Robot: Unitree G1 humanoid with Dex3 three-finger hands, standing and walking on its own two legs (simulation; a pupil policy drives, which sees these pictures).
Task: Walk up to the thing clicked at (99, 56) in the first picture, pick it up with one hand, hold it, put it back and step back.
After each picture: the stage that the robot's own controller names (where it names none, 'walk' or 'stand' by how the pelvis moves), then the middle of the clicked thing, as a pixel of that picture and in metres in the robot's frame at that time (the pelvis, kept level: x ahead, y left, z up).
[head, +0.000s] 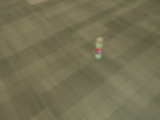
stand; (98, 48) +1.29 -0.17 -0.65
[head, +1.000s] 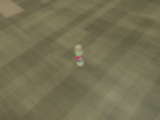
walk; (79, 55) +1.16 +0.13 -0.63
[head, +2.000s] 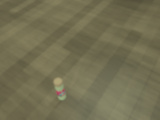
walk; (60, 89) +0.72 +0.26 -0.64
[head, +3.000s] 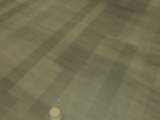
walk; (56, 119) +0.47 +0.17 -0.64
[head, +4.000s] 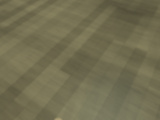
stand; out of the picture +0.42 +0.19 -0.64
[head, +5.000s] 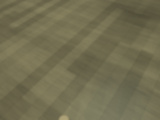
stand; out of the picture +0.45 +0.16 -0.66
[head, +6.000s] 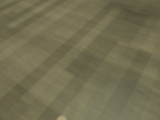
stand; out of the picture +0.45 +0.18 -0.66
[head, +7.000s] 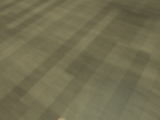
stand; out of the picture +0.43 +0.18 -0.66
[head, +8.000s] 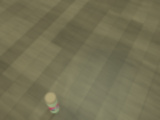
go down; (52, 103) +0.46 +0.18 -0.58
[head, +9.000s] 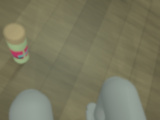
go down; (18, 46) +0.53 +0.20 -0.24
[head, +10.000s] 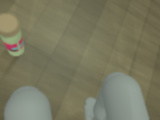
close in; (12, 38) +0.53 +0.20 -0.23
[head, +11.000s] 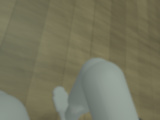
close in; out of the picture +0.52 +0.25 -0.17
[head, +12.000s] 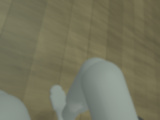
lift; out of the picture +0.51 +0.24 -0.18
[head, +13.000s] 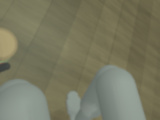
lift; out of the picture +0.41 +0.20 -0.15
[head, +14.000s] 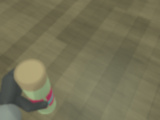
lift; (39, 91) +0.32 +0.15 +0.03
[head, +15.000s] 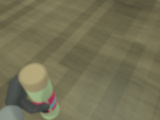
hold; (43, 95) +0.31 +0.15 +0.04
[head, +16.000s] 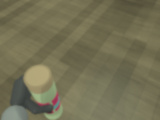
hold; (47, 96) +0.31 +0.14 +0.03
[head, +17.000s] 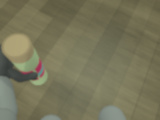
crouch; (30, 64) +0.42 +0.16 -0.03
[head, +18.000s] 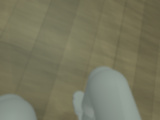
lower; out of the picture +0.53 +0.20 -0.08
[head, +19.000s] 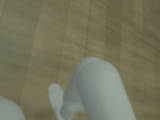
lower; out of the picture +0.50 +0.23 -0.18
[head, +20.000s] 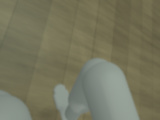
lower; out of the picture +0.48 +0.23 -0.17
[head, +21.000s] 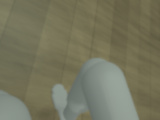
lower; out of the picture +0.48 +0.23 -0.18
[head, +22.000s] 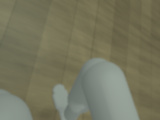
lower; out of the picture +0.47 +0.22 -0.18
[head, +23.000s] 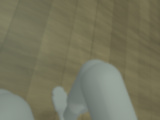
open; out of the picture +0.48 +0.20 -0.19
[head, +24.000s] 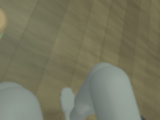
stand; out of the picture +0.47 +0.19 -0.19
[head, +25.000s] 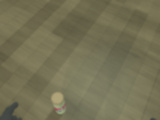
stand; (59, 103) +0.42 +0.13 -0.51
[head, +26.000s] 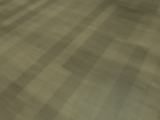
stand; out of the picture +0.40 +0.13 -0.60
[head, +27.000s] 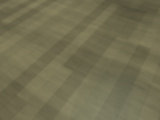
stand; out of the picture +0.40 +0.12 -0.60
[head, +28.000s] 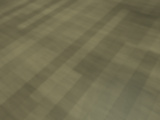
stand; out of the picture +0.41 +0.12 -0.65
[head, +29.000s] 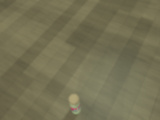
walk; (75, 104) +0.46 +0.09 -0.63
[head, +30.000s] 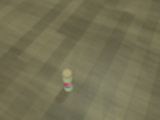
walk; (67, 80) +0.69 +0.11 -0.63
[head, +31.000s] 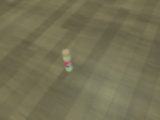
walk; (67, 60) +1.00 +0.23 -0.63
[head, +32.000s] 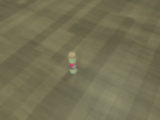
stand; (72, 63) +1.05 +0.13 -0.65
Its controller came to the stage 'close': yes
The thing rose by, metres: 0.69
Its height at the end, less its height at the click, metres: +0.00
